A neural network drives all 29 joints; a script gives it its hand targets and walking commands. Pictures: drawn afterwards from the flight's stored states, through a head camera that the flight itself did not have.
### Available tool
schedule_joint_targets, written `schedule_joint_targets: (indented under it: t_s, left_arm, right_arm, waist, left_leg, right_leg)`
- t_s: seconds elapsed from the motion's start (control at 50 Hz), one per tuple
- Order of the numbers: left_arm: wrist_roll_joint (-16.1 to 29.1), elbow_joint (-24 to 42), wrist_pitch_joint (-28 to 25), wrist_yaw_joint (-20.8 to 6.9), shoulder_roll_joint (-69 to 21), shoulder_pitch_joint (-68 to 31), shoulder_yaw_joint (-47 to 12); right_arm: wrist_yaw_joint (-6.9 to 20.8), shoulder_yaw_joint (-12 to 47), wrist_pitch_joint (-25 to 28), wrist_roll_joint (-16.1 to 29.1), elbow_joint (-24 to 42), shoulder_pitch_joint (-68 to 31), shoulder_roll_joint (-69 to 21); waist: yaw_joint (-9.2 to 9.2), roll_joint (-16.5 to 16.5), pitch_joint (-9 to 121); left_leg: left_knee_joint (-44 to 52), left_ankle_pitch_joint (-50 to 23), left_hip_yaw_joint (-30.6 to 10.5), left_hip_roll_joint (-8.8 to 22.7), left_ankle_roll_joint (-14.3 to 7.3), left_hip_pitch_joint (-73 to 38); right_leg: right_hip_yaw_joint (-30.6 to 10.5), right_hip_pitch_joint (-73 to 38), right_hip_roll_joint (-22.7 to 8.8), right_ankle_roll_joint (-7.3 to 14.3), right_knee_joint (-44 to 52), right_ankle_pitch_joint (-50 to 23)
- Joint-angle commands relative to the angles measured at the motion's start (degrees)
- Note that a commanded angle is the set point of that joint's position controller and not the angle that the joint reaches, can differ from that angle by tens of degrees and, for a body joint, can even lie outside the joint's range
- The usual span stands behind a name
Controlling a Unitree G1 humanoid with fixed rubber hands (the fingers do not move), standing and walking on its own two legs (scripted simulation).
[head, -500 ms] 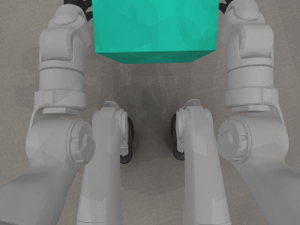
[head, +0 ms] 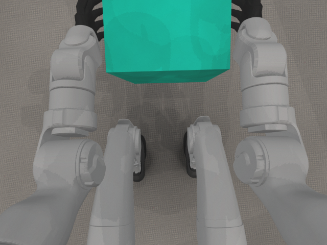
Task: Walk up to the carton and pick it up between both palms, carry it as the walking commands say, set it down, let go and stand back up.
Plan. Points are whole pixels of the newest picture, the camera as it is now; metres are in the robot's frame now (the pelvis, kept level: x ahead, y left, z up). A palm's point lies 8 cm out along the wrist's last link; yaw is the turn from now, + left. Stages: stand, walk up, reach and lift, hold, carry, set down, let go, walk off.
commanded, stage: reach and lift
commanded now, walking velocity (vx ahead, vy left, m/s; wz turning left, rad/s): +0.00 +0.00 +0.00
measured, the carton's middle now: (167, 33) +0.54 +0.00 -0.14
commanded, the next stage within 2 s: none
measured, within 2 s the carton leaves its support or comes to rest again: neither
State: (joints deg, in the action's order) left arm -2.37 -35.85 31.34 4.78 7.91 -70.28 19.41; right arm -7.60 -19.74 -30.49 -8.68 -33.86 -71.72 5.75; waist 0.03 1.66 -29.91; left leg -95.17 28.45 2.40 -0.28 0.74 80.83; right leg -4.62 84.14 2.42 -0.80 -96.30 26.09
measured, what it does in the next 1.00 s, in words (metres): rises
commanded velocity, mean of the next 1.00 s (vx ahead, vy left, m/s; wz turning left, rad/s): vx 0.00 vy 0.00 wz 0.00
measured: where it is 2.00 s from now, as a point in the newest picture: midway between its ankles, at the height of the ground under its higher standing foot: (165, 164)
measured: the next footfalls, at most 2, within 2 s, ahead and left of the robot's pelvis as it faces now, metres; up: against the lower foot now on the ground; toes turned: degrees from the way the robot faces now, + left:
none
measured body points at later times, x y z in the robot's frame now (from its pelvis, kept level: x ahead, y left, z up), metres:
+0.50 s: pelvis +0.01 +0.00 +0.05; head +0.26 -0.01 +0.42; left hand +0.51 +0.15 +0.01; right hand +0.52 -0.15 +0.02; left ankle +0.14 +0.13 -0.51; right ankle +0.16 -0.11 -0.51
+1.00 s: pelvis +0.07 +0.00 +0.13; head +0.17 -0.02 +0.57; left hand +0.48 +0.14 +0.12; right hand +0.49 -0.16 +0.14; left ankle +0.14 +0.13 -0.51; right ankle +0.16 -0.11 -0.51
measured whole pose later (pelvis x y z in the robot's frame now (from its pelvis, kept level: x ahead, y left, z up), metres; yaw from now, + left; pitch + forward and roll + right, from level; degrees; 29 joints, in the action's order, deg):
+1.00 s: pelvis +0.07 +0.00 +0.13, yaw -2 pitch +17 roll +3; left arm -11.2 -39.2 28.2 1.3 -2.7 -40.1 25.3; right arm -6.4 -23.1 -26.7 -15.2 -41.5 -45.3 -5.1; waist 0.0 1.9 5.4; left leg -66.0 24.7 2.4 -0.3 0.7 58.4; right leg -5.5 62.2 2.4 -0.1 -68.2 22.9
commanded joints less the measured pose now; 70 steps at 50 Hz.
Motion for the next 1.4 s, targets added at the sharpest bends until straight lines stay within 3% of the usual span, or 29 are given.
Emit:
schedule_joint_targets:
  t_s: [0.0, 0.14, 0.16, 0.26, 0.28, 0.4, 0.42, 0.5, 0.56, 0.58, 0.68, 0.7, 0.74, 0.78, 0.8, 0.88, 0.96, 0.98, 1.0, 1.02, 1.06, 1.1, 1.12, 1.16, 1.28, 1.3, 1.32, 1.34, 1.38]
  left_arm:
    - [15.09, 19.64, -4.91, -14.2, -68.42, -52.61, -38.45]
    - [13.26, 15.7, -5.21, -14.89, -66.95, -49.52, -34.66]
    - [10.99, 14.21, -5.4, -15.05, -63.82, -51.71, -32.35]
    - [11.45, 7.32, -4.45, -16.94, -68.13, -47.96, -32.39]
    - [9.88, 11.84, -5.03, -17.31, -65.14, -50.0, -30.86]
    - [11.77, 14.93, -5.11, -17.35, -69.41, -44.84, -35.4]
    - [9.96, 13.29, -5.38, -17.4, -67.04, -42.55, -33.96]
    - [9.69, 14.48, -5.94, -16.93, -69.99, -40.32, -34.91]
    - [8.09, 14.98, -5.81, -16.24, -69.37, -33.51, -33.26]
    - [9.82, 19.16, -6.16, -16.11, -71.85, -34.99, -37.2]
    - [8.13, 16.02, -6.8, -16.59, -70.56, -30.66, -35.22]
    - [4.04, 4.43, -6.55, -16.59, -71.13, -23.82, -28.53]
    - [1.99, -0.54, -6.3, -17.17, -73.46, -17.95, -24.54]
    - [0.66, 0.51, -6.91, -17.94, -72.41, -17.87, -23.28]
    - [0.22, -1.08, -6.51, -18.12, -73.98, -16.9, -23.04]
    - [-2.02, -2.1, -6.37, -19.15, -73.47, -17.43, -19.58]
    - [-0.98, 2.99, -6.41, -19.78, -70.82, -14.03, -22.04]
    - [-0.26, 4.13, -6.29, -19.47, -71.33, -12.69, -23.6]
    - [-0.03, 0.18, -6.24, -19.73, -72.52, -12.75, -22.82]
    - [-0.31, 1.78, -6.04, -19.58, -73.78, -9.04, -23.44]
    - [1.64, 6.88, -5.91, -19.21, -74.74, -6.97, -28.31]
    - [3.26, 8.79, -6.77, -18.78, -75.33, -5.4, -29.13]
    - [5.7, 14.51, -6.98, -18.7, -75.81, -5.96, -34.58]
    - [5.86, 14.64, -6.48, -17.93, -74.5, -5.51, -34.91]
    - [5.41, 17.4, -5.32, -17.98, -74.43, -6.04, -34.63]
    - [4.24, 14.74, -5.08, -18.1, -73.27, -3.35, -33.15]
    - [4.84, 15.28, -4.04, -18.04, -76.06, -1.68, -33.95]
    - [3.86, 13.03, -3.71, -18.28, -74.17, -1.08, -33.3]
    - [1.26, 5.63, -2.07, -18.56, -74.11, 3.04, -27.98]
  right_arm:
    - [16.51, 36.0, 3.1, 16.92, 7.53, -39.5, -67.35]
    - [16.36, 37.72, 3.25, 16.92, 9.09, -42.01, -68.87]
    - [16.66, 35.5, 2.25, 16.14, 1.29, -39.21, -70.29]
    - [16.66, 33.73, 2.85, 14.52, 0.36, -40.32, -68.89]
    - [17.07, 33.01, 2.71, 14.7, -0.2, -39.16, -71.86]
    - [18.1, 36.3, 3.27, 15.27, 4.67, -34.58, -71.74]
    - [17.88, 36.32, 3.49, 14.99, 4.47, -32.67, -73.49]
    - [18.37, 35.34, 3.63, 12.69, 2.54, -27.9, -70.6]
    - [18.84, 35.32, 3.45, 13.26, 2.55, -22.98, -72.09]
    - [19.2, 36.27, 4.04, 13.97, 3.94, -22.27, -72.61]
    - [19.33, 33.33, 4.41, 11.94, -0.09, -15.79, -74.84]
    - [19.21, 28.56, 5.1, 8.45, -6.04, -16.01, -71.76]
    - [19.15, 27.47, 4.88, 7.47, -5.03, -13.99, -73.59]
    - [19.51, 26.57, 5.47, 7.1, -7.04, -11.56, -75.85]
    - [19.61, 23.8, 5.74, 5.84, -7.75, -10.63, -73.87]
    - [20.15, 22.23, 5.12, 4.0, -13.08, -7.15, -77.86]
    - [20.24, 23.17, 3.82, 2.65, -12.59, -0.33, -79.01]
    - [19.97, 27.37, 4.65, 6.56, -5.76, -3.49, -79.91]
    - [20.25, 23.37, 4.48, 4.16, -11.47, -0.47, -77.51]
    - [20.25, 25.3, 4.29, 5.67, -7.55, -1.28, -78.5]
    - [19.98, 26.32, 4.49, 5.18, -7.91, 7.57, -77.97]
    - [20.13, 30.82, 4.67, 7.95, -3.36, 5.63, -78.96]
    - [20.23, 36.13, 5.11, 10.41, 3.25, 5.03, -79.48]
    - [20.22, 35.93, 4.67, 10.73, 2.43, 4.23, -79.26]
    - [20.02, 36.25, 2.98, 9.41, 2.34, 7.77, -79.43]
    - [20.22, 37.86, 3.05, 10.15, 4.85, 5.26, -78.02]
    - [19.95, 38.86, 2.32, 10.48, 6.47, 6.07, -79.32]
    - [19.97, 38.06, 2.05, 10.95, 4.47, 7.2, -78.36]
    - [20.22, 34.84, 0.82, 8.64, 1.39, 6.43, -77.25]
  waist:
    - [-0.13, 0.66, 140.67]
    - [3.37, 3.35, 137.86]
    - [4.7, 1.79, 131.59]
    - [1.47, 1.81, 124.68]
    - [4.87, 0.9, 126.69]
    - [2.85, 1.09, 131.12]
    - [5.3, 0.22, 129.87]
    - [2.39, 0.57, 126.1]
    - [4.52, 1.16, 121.73]
    - [2.28, 0.72, 126.45]
    - [2.77, 0.32, 110.15]
    - [2.41, 2.15, 90.43]
    - [2.84, 2.4, 88.53]
    - [5.37, 1.02, 80.65]
    - [2.11, 0.44, 76.74]
    - [3.71, -0.1, 71.48]
    - [3.19, 3.25, 75.86]
    - [5.99, 0.17, 79.3]
    - [1.83, 1.0, 76.73]
    - [5.02, 0.0, 77.4]
    - [1.73, -2.71, 78.85]
    - [4.61, -2.35, 81.06]
    - [3.18, -0.68, 86.89]
    - [5.09, -2.07, 81.3]
    - [3.79, 0.1, 74.3]
    - [6.12, 0.55, 74.67]
    - [4.46, 3.23, 77.67]
    - [6.56, -0.79, 74.87]
    - [6.55, 1.31, 66.22]
  left_leg:
    - [17.11, -17.51, -3.33, -9.21, 0.43, -36.13]
    - [19.98, -13.19, -2.06, -9.65, -0.28, -34.77]
    - [20.31, -9.52, -1.34, -9.05, -0.61, -31.07]
    - [23.1, -5.65, -2.74, -8.48, -0.73, -29.22]
    - [24.41, -4.91, -2.51, -8.87, -1.29, -31.48]
    - [25.91, -12.2, -3.12, -8.27, 0.04, -38.0]
    - [26.35, -14.27, -2.3, -9.02, 0.09, -35.72]
    - [28.73, -14.49, -4.17, -8.42, 0.0, -38.36]
    - [30.55, -19.23, -4.57, -8.29, -0.09, -42.82]
    - [30.5, -21.85, -5.67, -8.04, 0.4, -46.87]
    - [34.16, -18.64, -5.57, -7.56, -0.29, -43.46]
    - [34.93, -13.08, -6.18, -7.24, -0.69, -35.24]
    - [36.09, -10.88, -5.09, -7.54, -1.37, -35.84]
    - [38.75, -10.4, -4.9, -7.7, -1.39, -33.73]
    - [39.96, -7.85, -6.27, -7.21, -1.46, -34.42]
    - [43.88, -2.94, -4.53, -7.39, -1.49, -35.81]
    - [45.4, -8.52, -4.59, -7.58, -1.04, -39.54]
    - [45.55, -14.46, -4.85, -7.74, -1.19, -43.3]
    - [44.94, -12.15, -5.69, -6.94, -1.12, -40.82]
    - [47.27, -17.7, -5.9, -7.19, -1.22, -45.99]
    - [47.11, -25.97, -6.52, -7.26, -0.04, -47.27]
    - [48.12, -29.07, -6.42, -7.09, -0.24, -51.43]
    - [48.04, -34.95, -7.76, -6.91, -0.49, -56.88]
    - [50.69, -33.64, -7.82, -6.32, -0.36, -56.45]
    - [53.96, -26.83, -7.77, -6.11, -0.51, -57.78]
    - [54.14, -27.34, -7.89, -6.1, -1.09, -57.87]
    - [54.87, -27.07, -8.2, -6.0, -1.16, -61.22]
    - [55.07, -26.45, -7.03, -5.85, -0.75, -60.16]
    - [55.82, -21.45, -6.49, -5.88, -0.97, -58.24]
  right_leg:
    - [4.55, -46.75, 7.06, 0.4, 16.62, -18.33]
    - [3.39, -52.47, 6.32, -0.31, 21.26, -13.72]
    - [2.67, -49.41, 5.84, -0.22, 21.3, -11.14]
    - [2.9, -50.07, 4.91, -0.17, 24.57, -7.84]
    - [2.28, -51.23, 5.01, -0.12, 24.56, -7.17]
    - [2.86, -54.97, 5.84, 0.01, 26.97, -13.42]
    - [1.37, -56.59, 5.55, 0.2, 27.57, -16.23]
    - [2.66, -54.38, 6.23, 0.69, 27.8, -17.32]
    - [2.88, -55.04, 6.25, 0.55, 29.93, -19.36]
    - [3.02, -57.39, 6.75, 0.62, 29.92, -22.0]
    - [1.81, -55.2, 5.56, 0.56, 33.55, -20.21]
    - [1.87, -46.94, 4.86, 0.78, 34.62, -14.49]
    - [1.84, -50.19, 4.62, 0.8, 36.5, -12.21]
    - [0.53, -49.62, 4.12, 1.0, 39.31, -11.56]
    - [1.42, -47.15, 4.01, 1.01, 39.61, -9.44]
    - [-0.06, -51.12, 3.22, 1.29, 45.73, -3.44]
    - [0.34, -57.51, 3.9, 0.61, 46.69, -10.66]
    - [-0.95, -60.96, 3.08, 0.42, 47.3, -15.45]
    - [-0.41, -57.39, 3.22, 0.62, 46.28, -14.06]
    - [0.51, -58.05, 3.77, 0.31, 46.92, -18.22]
    - [-0.26, -61.5, 3.83, 1.09, 47.85, -28.01]
    - [-0.55, -64.34, 3.47, 0.87, 48.7, -29.85]
    - [-0.81, -67.03, 4.33, 0.55, 48.52, -34.93]
    - [-0.13, -65.33, 4.28, 0.31, 50.22, -31.66]
    - [-1.26, -68.12, 3.32, 0.85, 55.08, -26.78]
    - [-1.13, -66.65, 3.73, 0.61, 54.43, -26.58]
    - [-1.26, -70.72, 3.76, 0.44, 56.06, -25.96]
    - [-2.24, -69.0, 2.99, 0.73, 56.26, -25.47]
    - [-2.03, -66.67, 2.64, -0.03, 57.95, -20.33]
